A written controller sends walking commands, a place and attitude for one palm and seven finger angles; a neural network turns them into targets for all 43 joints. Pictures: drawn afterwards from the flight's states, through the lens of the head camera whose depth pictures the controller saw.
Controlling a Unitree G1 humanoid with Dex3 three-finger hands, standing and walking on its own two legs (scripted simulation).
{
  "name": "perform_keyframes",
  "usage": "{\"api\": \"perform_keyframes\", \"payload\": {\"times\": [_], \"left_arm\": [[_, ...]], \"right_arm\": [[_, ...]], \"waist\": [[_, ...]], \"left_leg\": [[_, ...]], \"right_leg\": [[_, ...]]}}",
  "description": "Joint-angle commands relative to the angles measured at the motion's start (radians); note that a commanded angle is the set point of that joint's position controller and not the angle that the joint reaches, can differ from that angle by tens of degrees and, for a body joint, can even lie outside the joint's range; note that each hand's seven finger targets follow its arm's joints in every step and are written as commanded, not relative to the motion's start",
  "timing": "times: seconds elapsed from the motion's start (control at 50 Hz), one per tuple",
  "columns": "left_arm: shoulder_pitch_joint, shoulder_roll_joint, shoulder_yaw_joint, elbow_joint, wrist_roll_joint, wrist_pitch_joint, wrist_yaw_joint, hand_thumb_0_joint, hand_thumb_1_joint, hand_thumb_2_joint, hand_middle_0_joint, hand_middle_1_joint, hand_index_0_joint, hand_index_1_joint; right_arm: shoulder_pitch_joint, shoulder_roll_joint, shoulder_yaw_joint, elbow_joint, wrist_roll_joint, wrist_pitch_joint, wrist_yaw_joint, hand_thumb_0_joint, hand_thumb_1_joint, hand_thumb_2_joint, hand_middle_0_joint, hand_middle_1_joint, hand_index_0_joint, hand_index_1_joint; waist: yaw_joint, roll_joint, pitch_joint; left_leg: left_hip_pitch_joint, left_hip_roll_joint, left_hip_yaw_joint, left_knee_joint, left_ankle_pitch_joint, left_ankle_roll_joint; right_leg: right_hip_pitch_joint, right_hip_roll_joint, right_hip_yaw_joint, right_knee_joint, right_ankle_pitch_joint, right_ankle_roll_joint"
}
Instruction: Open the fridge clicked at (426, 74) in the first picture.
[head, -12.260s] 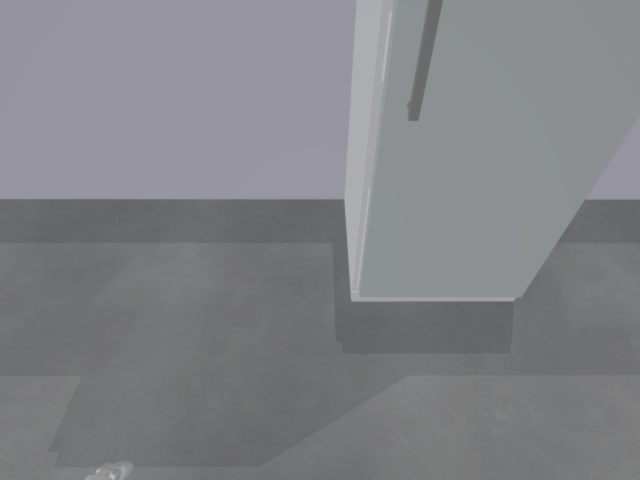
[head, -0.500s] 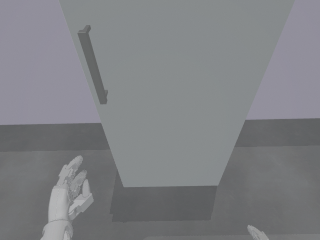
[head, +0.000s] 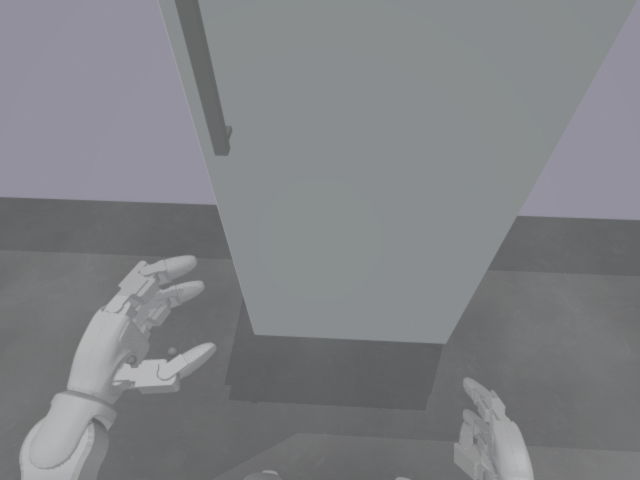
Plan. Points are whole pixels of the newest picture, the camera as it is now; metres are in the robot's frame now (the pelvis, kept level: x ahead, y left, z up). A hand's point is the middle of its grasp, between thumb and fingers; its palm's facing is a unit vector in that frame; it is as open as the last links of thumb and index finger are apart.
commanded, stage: raise the hand to about handle height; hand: left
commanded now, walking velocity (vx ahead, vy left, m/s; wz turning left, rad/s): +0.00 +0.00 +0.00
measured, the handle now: (209, 73) +0.57 +0.20 +0.22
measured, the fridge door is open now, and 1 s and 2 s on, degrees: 0 0 0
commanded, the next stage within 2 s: move the hooked fingers beside the handle in 1.40 s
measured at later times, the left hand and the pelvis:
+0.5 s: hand (69, 274) +0.26 +0.26 +0.18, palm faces +0.09 -0.99 -0.06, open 13.2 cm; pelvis +0.02 +0.01 +0.03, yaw +0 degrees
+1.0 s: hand (28, 183) +0.31 +0.29 +0.25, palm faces +0.08 -0.99 -0.08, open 14.0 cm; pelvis +0.02 +0.00 +0.05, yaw +0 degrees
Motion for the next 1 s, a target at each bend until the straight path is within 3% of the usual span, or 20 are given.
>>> {"api": "perform_keyframes", "payload": {"times": [0.0,0.04,0.1,0.16,0.22,0.32,0.36,0.42,0.48,0.52,0.56,0.58,0.6,0.64,0.72,0.8,0.82,0.88,0.9,0.98], "left_arm": [[0.068,0.186,0.279,-0.174,-0.115,0.17,0.046,0.0,0.06,0.54,-0.26,-0.84,-0.26,-0.84],[0.05,0.194,0.335,-0.278,-0.136,0.136,0.105,0.0,0.013,0.52,-0.263,-0.87,-0.263,-0.87],[0.004,0.162,0.293,-0.332,-0.104,0.045,0.148,0.0,-0.057,0.49,-0.268,-0.915,-0.268,-0.915],[-0.085,0.127,0.185,-0.276,-0.069,0.013,0.097,0.0,-0.127,0.46,-0.273,-0.96,-0.273,-0.96],[-0.181,0.147,0.147,-0.21,-0.072,0.058,0.013,0.0,-0.197,0.43,-0.278,-1.005,-0.278,-1.005],[-0.287,0.331,0.325,-0.205,-0.094,0.148,-0.023,0.0,-0.313,0.38,-0.287,-1.08,-0.287,-1.08],[-0.309,0.335,0.37,-0.204,-0.118,0.159,-0.008,0.0,-0.36,0.36,-0.29,-1.11,-0.29,-1.11],[-0.36,0.339,0.396,-0.192,-0.136,0.172,0.005,0.0,-0.43,0.33,-0.295,-1.155,-0.295,-1.155],[-0.411,0.29,0.328,-0.134,-0.12,0.226,-0.016,0.0,-0.5,0.3,-0.3,-1.2,-0.3,-1.2],[-0.433,0.281,0.295,-0.087,-0.104,0.282,-0.04,0.0,-0.5,0.3,-0.3,-1.2,-0.3,-1.2],[-0.482,0.303,0.29,-0.085,-0.094,0.337,-0.057,0.0,-0.5,0.3,-0.3,-1.2,-0.3,-1.2],[-0.498,0.319,0.301,-0.065,-0.088,0.361,-0.061,0.0,-0.5,0.3,-0.3,-1.2,-0.3,-1.2],[-0.53,0.342,0.318,-0.084,-0.087,0.374,-0.065,0.0,-0.5,0.3,-0.3,-1.2,-0.3,-1.2],[-0.598,0.405,0.371,-0.129,-0.086,0.383,-0.063,0.0,-0.5,0.3,-0.3,-1.2,-0.3,-1.2],[-0.68,0.468,0.444,-0.147,-0.103,0.353,-0.052,0.0,-0.5,0.3,-0.3,-1.2,-0.3,-1.2],[-0.732,0.449,0.417,-0.027,-0.097,0.38,-0.07,0.0,-0.5,0.3,-0.3,-1.2,-0.3,-1.2],[-0.729,0.448,0.412,0.023,-0.098,0.402,-0.08,0.0,-0.5,0.3,-0.3,-1.2,-0.3,-1.2],[-0.793,0.463,0.378,0.058,-0.077,0.469,-0.106,0.0,-0.5,0.3,-0.3,-1.2,-0.3,-1.2],[-0.77,0.443,0.361,0.098,-0.076,0.49,-0.113,0.0,-0.5,0.3,-0.3,-1.2,-0.3,-1.2],[-0.71,0.453,0.384,0.047,-0.085,0.497,-0.13,0.0,-0.5,0.3,-0.3,-1.2,-0.3,-1.2]], "right_arm": [[-0.111,-0.148,-0.069,-0.222,0.01,-0.039,-0.032,0.0,-0.9,-0.9,0.2,0.3,0.2,0.3],[-0.102,-0.133,-0.062,-0.218,0.003,-0.052,-0.021,0.0,-0.9,-0.9,0.2,0.3,0.2,0.3],[-0.053,-0.138,-0.066,-0.184,-0.004,-0.083,-0.005,0.0,-0.9,-0.9,0.2,0.3,0.2,0.3],[-0.022,-0.169,-0.065,-0.154,-0.003,-0.113,-0.001,0.0,-0.9,-0.9,0.2,0.3,0.2,0.3],[-0.018,-0.195,-0.067,-0.133,0.013,-0.135,-0.025,0.0,-0.9,-0.9,0.2,0.3,0.2,0.3],[-0.048,-0.202,-0.058,-0.131,0.016,-0.147,-0.057,0.0,-0.9,-0.9,0.2,0.3,0.2,0.3],[-0.061,-0.186,-0.049,-0.136,0.014,-0.145,-0.058,0.0,-0.9,-0.9,0.2,0.3,0.2,0.3],[-0.071,-0.178,-0.039,-0.131,0.012,-0.144,-0.052,0.0,-0.9,-0.9,0.2,0.3,0.2,0.3],[-0.071,-0.18,-0.033,-0.124,0.022,-0.142,-0.048,0.0,-0.9,-0.9,0.2,0.3,0.2,0.3],[-0.067,-0.185,-0.03,-0.124,0.025,-0.135,-0.049,0.0,-0.9,-0.9,0.2,0.3,0.2,0.3],[-0.07,-0.191,-0.028,-0.132,0.03,-0.12,-0.052,0.0,-0.9,-0.9,0.2,0.3,0.2,0.3],[-0.072,-0.193,-0.024,-0.132,0.031,-0.112,-0.055,0.0,-0.9,-0.9,0.2,0.3,0.2,0.3],[-0.08,-0.195,-0.026,-0.137,0.031,-0.107,-0.056,0.0,-0.9,-0.9,0.2,0.3,0.2,0.3],[-0.099,-0.189,-0.019,-0.145,0.028,-0.097,-0.056,0.0,-0.9,-0.9,0.2,0.3,0.2,0.3],[-0.114,-0.174,-0.009,-0.138,0.022,-0.092,-0.053,0.0,-0.9,-0.9,0.2,0.3,0.2,0.3],[-0.115,-0.176,-0.006,-0.119,0.032,-0.081,-0.057,0.0,-0.9,-0.9,0.2,0.3,0.2,0.3],[-0.113,-0.18,-0.006,-0.116,0.033,-0.075,-0.057,0.0,-0.9,-0.9,0.2,0.3,0.2,0.3],[-0.119,-0.188,-0.007,-0.123,0.044,-0.061,-0.058,0.0,-0.9,-0.9,0.2,0.3,0.2,0.3],[-0.116,-0.19,-0.005,-0.129,0.044,-0.059,-0.055,0.0,-0.9,-0.9,0.2,0.3,0.2,0.3],[-0.125,-0.194,-0.014,-0.156,0.045,-0.044,-0.038,0.0,-0.9,-0.9,0.2,0.3,0.2,0.3]], "waist": [[0.078,-0.107,-0.186],[0.091,-0.063,-0.204],[0.055,-0.002,-0.162],[-0.003,0.025,-0.097],[-0.027,0.017,-0.055],[0.034,0.01,-0.112],[0.047,0.0,-0.111],[0.06,0.043,-0.11],[0.042,0.105,-0.061],[0.038,0.099,-0.034],[0.032,0.062,-0.043],[0.03,0.005,-0.029],[0.034,0.006,-0.062],[0.045,0.037,-0.107],[0.055,0.026,-0.146],[0.042,0.071,-0.093],[0.044,0.029,-0.079],[0.038,0.075,-0.079],[0.037,0.042,-0.061],[0.056,-0.006,-0.14]], "left_leg": [[0.053,-0.057,0.009,-0.249,0.211,0.029],[0.088,-0.05,0.005,-0.27,0.283,0.024],[0.13,-0.044,0.014,-0.287,0.307,0.019],[0.152,-0.042,0.013,-0.296,0.253,0.026],[0.171,-0.042,0.003,-0.315,0.177,0.039],[0.229,-0.045,-0.012,-0.369,0.212,0.043],[0.255,-0.046,-0.011,-0.389,0.259,0.038],[0.289,-0.048,-0.003,-0.405,0.318,0.031],[0.323,-0.047,0.005,-0.428,0.334,0.027],[0.328,-0.045,0.007,-0.442,0.326,0.031],[0.335,-0.044,-0.001,-0.457,0.315,0.034],[0.331,-0.041,-0.007,-0.465,0.309,0.037],[0.347,-0.043,-0.008,-0.468,0.313,0.039],[0.378,-0.048,-0.006,-0.473,0.352,0.039],[0.42,-0.05,-0.004,-0.482,0.401,0.037],[0.424,-0.051,0.0,-0.511,0.362,0.035],[0.408,-0.051,0.0,-0.513,0.356,0.037],[0.42,-0.053,0.0,-0.523,0.35,0.038],[0.407,-0.053,-0.007,-0.527,0.34,0.037],[0.427,-0.056,0.002,-0.515,0.399,0.04]], "right_leg": [[0.279,0.023,0.051,-0.232,0.107,-0.001],[0.31,0.037,0.027,-0.215,0.209,-0.01],[0.254,0.052,0.018,-0.216,0.24,-0.011],[0.203,0.055,0.027,-0.247,0.193,-0.008],[0.196,0.051,0.044,-0.303,0.11,-0.008],[0.303,0.043,0.041,-0.341,0.12,-0.012],[0.335,0.045,0.027,-0.343,0.182,-0.014],[0.378,0.052,0.024,-0.353,0.263,-0.019],[0.357,0.053,0.02,-0.369,0.305,-0.018],[0.359,0.055,0.025,-0.39,0.304,-0.018],[0.368,0.052,0.024,-0.403,0.295,-0.014],[0.368,0.054,0.019,-0.412,0.285,-0.012],[0.381,0.054,0.021,-0.415,0.282,-0.012],[0.417,0.051,0.026,-0.423,0.313,-0.017],[0.46,0.06,0.026,-0.441,0.36,-0.02],[0.433,0.056,0.025,-0.465,0.332,-0.021],[0.441,0.054,0.029,-0.475,0.329,-0.021],[0.429,0.047,0.03,-0.481,0.323,-0.021],[0.419,0.048,0.025,-0.482,0.311,-0.02],[0.461,0.048,0.023,-0.464,0.375,-0.02]]}}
